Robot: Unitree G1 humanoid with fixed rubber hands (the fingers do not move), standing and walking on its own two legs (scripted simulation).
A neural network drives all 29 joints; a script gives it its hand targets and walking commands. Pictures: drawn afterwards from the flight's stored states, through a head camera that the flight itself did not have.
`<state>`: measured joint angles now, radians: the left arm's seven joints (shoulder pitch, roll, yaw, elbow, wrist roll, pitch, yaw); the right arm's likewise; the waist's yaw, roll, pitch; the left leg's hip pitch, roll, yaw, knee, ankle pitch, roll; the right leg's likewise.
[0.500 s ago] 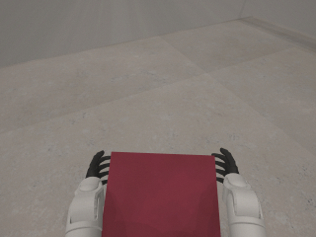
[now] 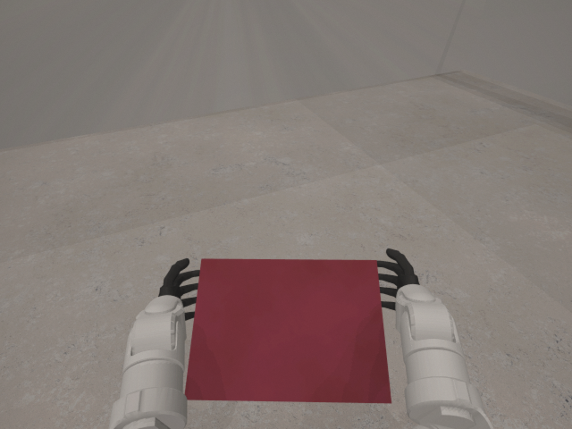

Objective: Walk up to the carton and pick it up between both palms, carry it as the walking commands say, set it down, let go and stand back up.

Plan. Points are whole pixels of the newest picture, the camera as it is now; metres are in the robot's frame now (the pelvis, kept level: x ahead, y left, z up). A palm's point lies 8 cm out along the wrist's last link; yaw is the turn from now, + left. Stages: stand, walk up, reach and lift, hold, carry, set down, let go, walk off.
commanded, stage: hold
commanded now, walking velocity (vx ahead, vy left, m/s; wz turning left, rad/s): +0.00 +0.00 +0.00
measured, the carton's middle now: (288, 333) +0.31 +0.02 -0.04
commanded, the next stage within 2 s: set down in 0.06 s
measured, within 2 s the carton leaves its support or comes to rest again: neither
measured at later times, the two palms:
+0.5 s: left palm (175, 328) +0.29 +0.19 +0.00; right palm (395, 319) +0.31 -0.15 +0.00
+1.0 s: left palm (189, 352) +0.30 +0.19 -0.09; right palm (385, 343) +0.32 -0.16 -0.09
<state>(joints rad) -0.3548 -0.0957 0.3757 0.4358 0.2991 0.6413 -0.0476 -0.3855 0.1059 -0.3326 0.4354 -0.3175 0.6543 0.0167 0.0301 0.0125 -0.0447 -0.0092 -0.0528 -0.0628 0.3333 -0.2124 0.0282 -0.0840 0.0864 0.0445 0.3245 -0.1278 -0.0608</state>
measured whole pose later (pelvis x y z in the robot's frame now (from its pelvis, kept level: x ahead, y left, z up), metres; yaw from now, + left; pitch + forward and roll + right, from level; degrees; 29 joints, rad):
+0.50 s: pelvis +0.03 +0.01 +0.00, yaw +2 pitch +0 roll +0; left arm -0.18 -0.14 0.33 0.35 0.29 0.56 -0.02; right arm -0.20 0.14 -0.30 0.36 -0.27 0.55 0.00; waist 0.00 0.01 -0.06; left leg -0.12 -0.07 -0.09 0.39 -0.26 0.04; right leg -0.19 0.08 0.03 0.38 -0.19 -0.06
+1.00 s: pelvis -0.03 +0.01 -0.05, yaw +0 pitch +17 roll +1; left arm -0.44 -0.14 0.45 0.50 0.26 0.31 0.02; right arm -0.49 0.08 -0.42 0.55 -0.27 0.31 0.02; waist 0.02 0.01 -0.04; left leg -0.75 -0.10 -0.04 0.78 -0.32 0.04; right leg -0.82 0.08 0.06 0.75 -0.23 -0.03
